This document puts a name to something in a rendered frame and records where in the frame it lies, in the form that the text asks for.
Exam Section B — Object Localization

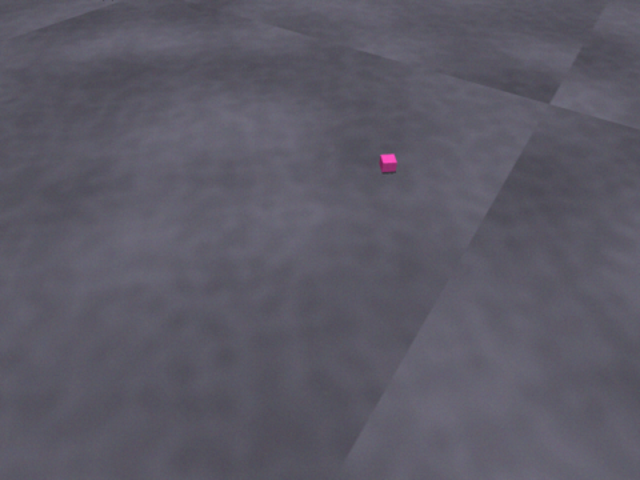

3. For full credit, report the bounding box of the small box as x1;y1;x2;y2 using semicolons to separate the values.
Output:
379;154;397;172

